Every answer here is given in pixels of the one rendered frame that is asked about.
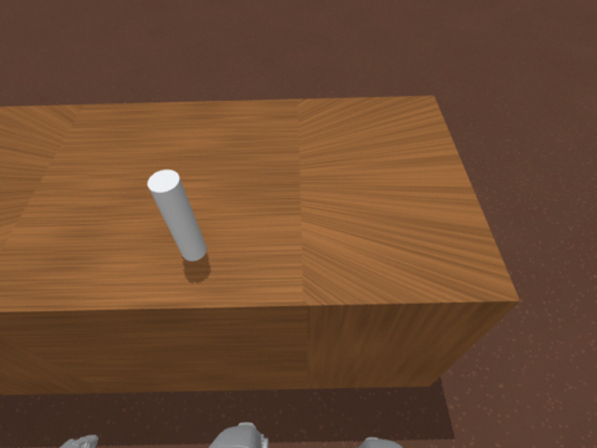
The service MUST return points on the can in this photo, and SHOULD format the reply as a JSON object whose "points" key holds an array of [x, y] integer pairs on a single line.
{"points": [[169, 194]]}

